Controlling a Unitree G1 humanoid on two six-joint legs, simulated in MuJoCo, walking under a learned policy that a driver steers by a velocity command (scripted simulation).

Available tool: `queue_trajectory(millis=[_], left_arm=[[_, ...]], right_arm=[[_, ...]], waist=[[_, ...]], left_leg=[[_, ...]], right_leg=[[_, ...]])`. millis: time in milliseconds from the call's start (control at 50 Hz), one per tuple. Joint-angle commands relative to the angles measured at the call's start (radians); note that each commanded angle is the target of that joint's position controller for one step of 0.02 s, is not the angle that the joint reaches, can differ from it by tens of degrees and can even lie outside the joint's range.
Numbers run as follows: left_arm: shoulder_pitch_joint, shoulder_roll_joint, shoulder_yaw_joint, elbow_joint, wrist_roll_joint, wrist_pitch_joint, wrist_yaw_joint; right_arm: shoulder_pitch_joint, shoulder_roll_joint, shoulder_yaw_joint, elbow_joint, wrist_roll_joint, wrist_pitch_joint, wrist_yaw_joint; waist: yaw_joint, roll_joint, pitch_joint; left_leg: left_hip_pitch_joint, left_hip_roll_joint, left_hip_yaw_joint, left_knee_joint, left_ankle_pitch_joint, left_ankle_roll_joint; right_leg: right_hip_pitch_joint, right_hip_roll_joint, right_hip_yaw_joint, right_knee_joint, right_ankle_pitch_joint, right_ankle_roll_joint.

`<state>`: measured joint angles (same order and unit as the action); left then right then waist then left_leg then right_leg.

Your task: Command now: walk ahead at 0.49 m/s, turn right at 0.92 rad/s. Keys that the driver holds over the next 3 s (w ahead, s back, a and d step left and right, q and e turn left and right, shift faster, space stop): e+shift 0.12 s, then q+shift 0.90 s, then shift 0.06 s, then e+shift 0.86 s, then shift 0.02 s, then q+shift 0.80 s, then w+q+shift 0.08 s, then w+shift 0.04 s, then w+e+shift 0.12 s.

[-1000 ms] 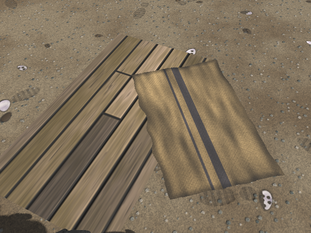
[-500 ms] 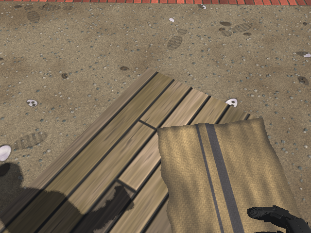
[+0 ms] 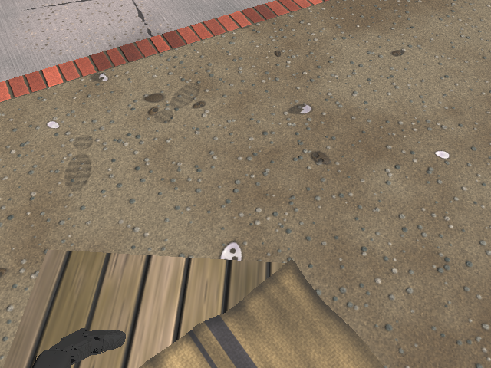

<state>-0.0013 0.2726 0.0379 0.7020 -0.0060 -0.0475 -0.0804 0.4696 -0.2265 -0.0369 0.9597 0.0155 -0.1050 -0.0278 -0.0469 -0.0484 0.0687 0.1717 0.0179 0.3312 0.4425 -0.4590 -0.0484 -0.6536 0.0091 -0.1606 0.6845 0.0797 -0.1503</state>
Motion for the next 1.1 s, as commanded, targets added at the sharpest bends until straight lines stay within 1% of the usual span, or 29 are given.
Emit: queue_trajectory(millis=[20, 40, 60, 80, 100, 120, 160, 180, 220, 280, 340, 400, 460, 500, 600, 620, 640, 660, 680, 700, 720, 740, 760, 800, 840, 900, 1020, 1060, 1100], left_arm=[[0.502, 0.244, 0.110, 0.076, -0.044, 0.006, 0.037], [0.417, 0.304, 0.114, 0.059, -0.011, 0.012, 0.059], [0.345, 0.316, 0.098, -0.022, 0.062, -0.009, 0.051], [0.292, 0.273, 0.103, -0.080, 0.051, -0.007, 0.041], [0.231, 0.235, 0.096, -0.097, 0.012, -0.013, 0.035], [0.171, 0.191, 0.082, -0.106, -0.021, -0.016, 0.038], [0.100, 0.145, 0.065, -0.131, -0.006, -0.016, 0.050], [0.108, 0.118, 0.055, -0.117, -0.003, -0.016, 0.057], [0.176, 0.109, 0.045, -0.073, 0.007, -0.018, 0.075], [0.196, 0.066, 0.023, -0.024, 0.021, -0.003, 0.094], [0.178, 0.099, 0.031, -0.016, 0.032, 0.008, 0.106], [0.177, 0.117, 0.041, -0.012, 0.037, 0.030, 0.117], [0.175, 0.112, 0.044, -0.019, 0.032, 0.053, 0.123], [0.166, 0.115, 0.047, -0.030, 0.023, 0.062, 0.128], [0.126, 0.146, 0.063, -0.050, 0.000, 0.072, 0.132], [0.108, 0.147, 0.064, -0.051, -0.009, 0.068, 0.134], [0.115, 0.139, 0.063, -0.045, -0.013, 0.056, 0.133], [0.106, 0.109, 0.055, -0.081, 0.022, 0.039, 0.123], [0.103, 0.051, 0.034, -0.123, 0.060, 0.019, 0.104], [0.089, 0.106, 0.041, -0.097, 0.033, 0.007, 0.087], [0.071, 0.117, 0.044, -0.093, 0.012, 0.006, 0.084], [0.070, 0.100, 0.043, -0.078, 0.013, 0.013, 0.094], [0.060, 0.107, 0.047, -0.080, 0.020, 0.023, 0.105], [0.071, 0.087, 0.045, -0.075, 0.015, 0.036, 0.104], [0.072, 0.073, 0.041, -0.066, 0.008, 0.035, 0.109], [0.054, 0.079, 0.041, -0.058, 0.006, 0.033, 0.114], [0.018, 0.106, 0.055, -0.057, 0.001, 0.009, 0.100], [0.064, 0.127, 0.063, -0.042, 0.002, -0.002, 0.091], [0.120, 0.133, 0.069, -0.021, 0.007, -0.009, 0.082]], right_arm=[[-0.283, -0.264, -0.066, -0.188, 0.027, 0.010, -0.028], [-0.240, -0.085, -0.022, -0.231, -0.033, -0.008, -0.010], [-0.045, -0.088, -0.007, -0.267, -0.017, -0.034, 0.004], [-0.110, -0.172, -0.020, -0.286, -0.009, -0.047, 0.009], [-0.178, -0.192, -0.029, -0.316, -0.001, -0.045, 0.009], [-0.193, -0.196, -0.036, -0.306, -0.011, -0.029, -0.001], [-0.147, -0.217, -0.051, -0.282, -0.013, 0.019, -0.010], [-0.144, -0.206, -0.051, -0.279, -0.015, 0.034, -0.014], [-0.182, -0.138, -0.035, -0.293, -0.023, 0.040, -0.025], [-0.199, -0.086, -0.016, -0.277, -0.015, 0.050, -0.021], [-0.302, -0.121, -0.024, -0.311, 0.004, 0.051, -0.006], [-0.345, -0.159, -0.039, -0.349, 0.013, 0.056, 0.015], [-0.352, -0.152, -0.044, -0.380, 0.006, 0.069, 0.038], [-0.345, -0.137, -0.042, -0.394, 0.003, 0.076, 0.052], [-0.278, -0.124, -0.045, -0.397, 0.017, 0.075, 0.077], [-0.211, -0.136, -0.055, -0.376, 0.014, 0.073, 0.074], [-0.117, -0.177, -0.076, -0.353, 0.005, 0.069, 0.059], [-0.046, -0.299, -0.112, -0.366, 0.000, 0.069, 0.034], [-0.044, -0.385, -0.119, -0.387, -0.042, 0.064, 0.032], [-0.077, -0.306, -0.106, -0.410, -0.042, 0.068, 0.035], [-0.153, -0.281, -0.100, -0.418, -0.021, 0.075, 0.032], [-0.216, -0.256, -0.096, -0.429, 0.007, 0.090, 0.024], [-0.258, -0.240, -0.089, -0.445, 0.023, 0.105, 0.016], [-0.290, -0.248, -0.092, -0.460, 0.010, 0.123, 0.005], [-0.272, -0.258, -0.098, -0.459, 0.002, 0.129, -0.008], [-0.275, -0.269, -0.103, -0.463, 0.007, 0.139, -0.023], [-0.296, -0.271, -0.104, -0.486, 0.004, 0.156, -0.024], [-0.322, -0.260, -0.098, -0.495, 0.003, 0.157, -0.021], [-0.337, -0.225, -0.080, -0.495, 0.007, 0.156, -0.018]], waist=[[0.310, 0.099, -0.214], [0.176, -0.277, -0.148], [0.070, -0.210, -0.436], [0.113, -0.032, -0.506], [0.067, 0.100, -0.349], [0.017, 0.200, -0.260], [-0.035, 0.195, -0.189], [-0.035, 0.174, -0.167], [-0.002, 0.104, -0.190], [0.022, 0.025, -0.243], [0.075, -0.018, -0.195], [0.101, -0.033, -0.155], [0.104, -0.020, -0.122], [0.101, -0.018, -0.115], [0.067, -0.028, -0.154], [0.027, -0.018, -0.183], [-0.023, 0.021, -0.217], [-0.041, 0.215, -0.265], [0.009, 0.411, -0.397], [-0.037, 0.228, -0.456], [-0.005, 0.155, -0.360], [0.027, 0.071, -0.273], [0.045, 0.073, -0.223], [0.074, 0.119, -0.196], [0.066, 0.150, -0.217], [0.056, 0.177, -0.235], [0.029, 0.241, -0.204], [0.038, 0.260, -0.224], [0.060, 0.229, -0.228]], left_leg=[[-0.401, 0.107, -0.111, 0.646, 0.877, -0.004], [-0.731, -0.084, -0.155, 1.069, -0.160, -0.039], [-0.890, -0.114, -0.419, 1.269, -0.201, -0.035], [-0.891, -0.081, -0.512, 1.246, -0.137, -0.003], [-0.939, -0.058, -0.502, 1.144, -0.082, 0.012], [-0.911, -0.012, -0.499, 1.066, -0.034, 0.001], [-0.793, 0.058, -0.472, 0.964, 0.026, -0.026], [-0.749, 0.084, -0.447, 0.897, 0.046, -0.034], [-0.716, 0.073, -0.394, 0.792, 0.129, -0.039], [-0.689, 0.080, -0.387, 0.579, 0.328, -0.029], [-0.722, 0.070, -0.391, 0.444, 0.436, -0.015], [-0.840, 0.084, -0.399, 0.420, 0.348, -0.014], [-0.928, 0.095, -0.386, 0.443, 0.220, -0.011], [-0.937, 0.093, -0.363, 0.437, 0.174, -0.006], [-0.750, 0.019, -0.261, 0.236, 0.166, 0.046], [-0.628, -0.023, -0.232, 0.130, 0.246, 0.070], [-0.446, -0.043, -0.275, 0.019, 0.432, 0.115], [-0.205, 0.148, -0.589, -0.004, 0.921, 0.214], [0.023, 0.369, -0.984, 0.012, 1.263, 0.440], [0.036, 0.344, -0.909, 0.012, 1.159, 0.430], [-0.051, 0.279, -0.796, 0.008, 1.035, 0.373], [-0.144, 0.215, -0.729, -0.008, 0.904, 0.315], [-0.232, 0.181, -0.705, -0.030, 0.816, 0.288], [-0.345, 0.119, -0.682, -0.050, 0.775, 0.266], [-0.333, 0.105, -0.702, -0.043, 0.772, 0.258], [-0.330, 0.091, -0.755, -0.026, 0.667, 0.235], [-0.353, 0.068, -0.887, -0.001, 0.548, 0.216], [-0.340, 0.064, -0.896, 0.038, 0.583, 0.203], [-0.390, 0.021, -0.858, 0.097, 0.489, 0.165]], right_leg=[[0.748, 0.019, 0.132, -0.159, 0.162, -0.064], [0.883, -0.084, 0.351, -0.110, 0.652, -0.114], [1.076, -0.304, 0.797, -0.160, 0.681, -0.338], [1.035, -0.319, 0.873, -0.266, 0.416, -0.362], [0.884, -0.266, 0.832, -0.330, 0.203, -0.326], [0.731, -0.222, 0.778, -0.361, 0.114, -0.270], [0.473, -0.210, 0.626, -0.357, 0.313, -0.219], [0.380, -0.186, 0.549, -0.339, 0.391, -0.196], [0.326, -0.132, 0.421, -0.317, 0.560, -0.161], [0.391, -0.088, 0.271, -0.303, 0.527, -0.079], [0.451, -0.126, 0.239, -0.326, 0.423, -0.039], [0.568, -0.201, 0.273, -0.330, 0.325, -0.065], [0.642, -0.271, 0.302, -0.310, 0.263, -0.109], [0.669, -0.294, 0.295, -0.292, 0.296, -0.110], [0.667, -0.269, 0.184, -0.176, 0.454, -0.038], [0.633, -0.235, 0.132, -0.083, 0.489, -0.002], [0.531, -0.173, 0.076, 0.076, 0.444, 0.060], [0.246, -0.064, 0.031, 0.364, -0.029, 0.152], [-0.067, 0.123, 0.161, 0.621, -0.756, 0.196], [-0.084, 0.059, 0.313, 0.698, -0.726, 0.186], [-0.108, 0.039, 0.300, 0.671, -0.638, 0.181], [-0.117, 0.016, 0.283, 0.598, -0.572, 0.189], [-0.093, 0.004, 0.279, 0.526, -0.523, 0.199], [-0.005, 0.035, 0.258, 0.426, -0.462, 0.220], [0.011, 0.059, 0.268, 0.321, -0.429, 0.236], [0.039, 0.074, 0.298, 0.197, -0.377, 0.244], [0.139, 0.088, 0.331, 0.003, -0.362, 0.224], [0.222, 0.068, 0.320, -0.095, -0.348, 0.206], [0.397, 0.023, 0.292, -0.284, -0.148, 0.173]])
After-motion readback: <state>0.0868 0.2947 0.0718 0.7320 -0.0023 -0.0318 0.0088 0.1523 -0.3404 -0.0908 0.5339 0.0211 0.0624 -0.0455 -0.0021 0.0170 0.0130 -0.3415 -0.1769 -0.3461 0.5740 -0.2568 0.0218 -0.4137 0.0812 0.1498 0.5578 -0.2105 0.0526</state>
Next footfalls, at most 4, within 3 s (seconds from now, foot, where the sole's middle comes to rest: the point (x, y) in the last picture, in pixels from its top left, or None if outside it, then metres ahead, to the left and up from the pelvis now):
0.02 right None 0.24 -0.02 -0.75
0.64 left None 0.36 0.19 -0.75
1.12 right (242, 355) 0.49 0.01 -0.75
1.46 left None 0.34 0.19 -0.75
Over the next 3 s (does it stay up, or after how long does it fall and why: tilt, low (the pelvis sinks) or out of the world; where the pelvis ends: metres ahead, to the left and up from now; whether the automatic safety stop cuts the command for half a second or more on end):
stays up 0.53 0.08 0.01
